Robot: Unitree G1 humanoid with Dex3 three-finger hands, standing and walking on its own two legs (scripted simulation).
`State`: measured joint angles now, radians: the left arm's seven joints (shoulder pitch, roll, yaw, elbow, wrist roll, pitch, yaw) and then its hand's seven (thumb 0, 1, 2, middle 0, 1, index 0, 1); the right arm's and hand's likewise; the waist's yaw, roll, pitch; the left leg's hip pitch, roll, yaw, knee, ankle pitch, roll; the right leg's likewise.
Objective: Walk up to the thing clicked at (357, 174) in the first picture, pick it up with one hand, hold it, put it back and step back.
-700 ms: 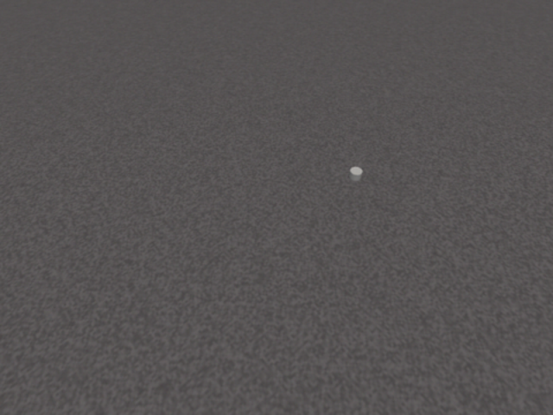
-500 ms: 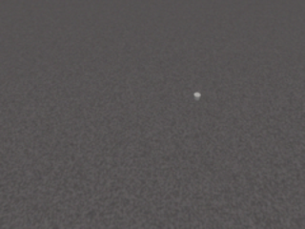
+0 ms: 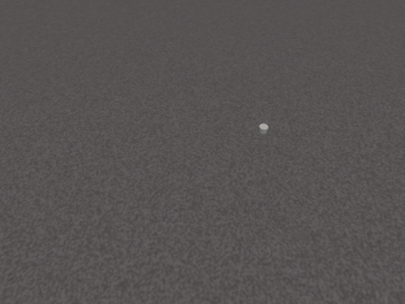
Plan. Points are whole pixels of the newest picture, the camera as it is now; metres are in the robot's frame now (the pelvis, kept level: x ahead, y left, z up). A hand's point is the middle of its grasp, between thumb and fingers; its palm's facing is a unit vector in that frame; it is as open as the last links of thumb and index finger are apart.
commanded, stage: stand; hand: left
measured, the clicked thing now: (263, 128) +1.34 -0.43 -0.76
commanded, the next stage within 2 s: walk up in 0.42 s
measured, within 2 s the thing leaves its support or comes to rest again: neither
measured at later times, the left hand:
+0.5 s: hand out of the picture +0.08 +0.25 -0.16, palm faces -0.07 -0.94 -0.33, open 7.4 cm
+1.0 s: hand (157, 265) +0.25 +0.13 -0.15, palm faces -0.27 -0.90 -0.35, open 7.4 cm
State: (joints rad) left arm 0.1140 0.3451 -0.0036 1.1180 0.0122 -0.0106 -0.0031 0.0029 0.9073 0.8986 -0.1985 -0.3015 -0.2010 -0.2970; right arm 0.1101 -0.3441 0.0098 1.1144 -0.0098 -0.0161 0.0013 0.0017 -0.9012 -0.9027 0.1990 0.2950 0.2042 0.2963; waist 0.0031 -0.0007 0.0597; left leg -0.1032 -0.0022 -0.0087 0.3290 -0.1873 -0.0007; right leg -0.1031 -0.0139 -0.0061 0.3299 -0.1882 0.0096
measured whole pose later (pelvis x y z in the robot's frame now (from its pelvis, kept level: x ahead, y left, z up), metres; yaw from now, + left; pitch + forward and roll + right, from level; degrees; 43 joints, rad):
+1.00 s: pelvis +0.14 -0.12 -0.01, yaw -17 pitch -3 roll +0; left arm 0.32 0.39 0.06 0.88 0.02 -0.03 -0.08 0.00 0.90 0.90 -0.20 -0.30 -0.20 -0.30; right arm 0.25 -0.43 -0.06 0.90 -0.03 -0.06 0.07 0.00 -0.90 -0.90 0.20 0.29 0.20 0.30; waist 0.03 0.03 0.06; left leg -0.44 0.09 0.04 0.83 -0.37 0.01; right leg -0.21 0.01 -0.01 0.53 -0.27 -0.03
